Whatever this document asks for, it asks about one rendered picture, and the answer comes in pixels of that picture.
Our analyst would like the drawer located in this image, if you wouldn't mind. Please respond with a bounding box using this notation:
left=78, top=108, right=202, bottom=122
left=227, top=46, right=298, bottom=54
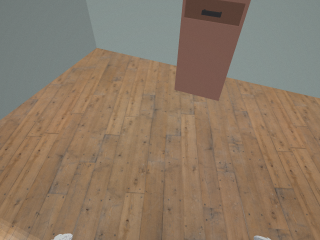
left=184, top=0, right=246, bottom=26

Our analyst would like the handle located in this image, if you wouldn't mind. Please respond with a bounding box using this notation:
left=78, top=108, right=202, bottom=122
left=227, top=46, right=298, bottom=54
left=201, top=9, right=222, bottom=18

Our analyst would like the cabinet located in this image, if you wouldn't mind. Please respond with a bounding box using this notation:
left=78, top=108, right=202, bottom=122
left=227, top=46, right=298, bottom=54
left=174, top=0, right=251, bottom=101

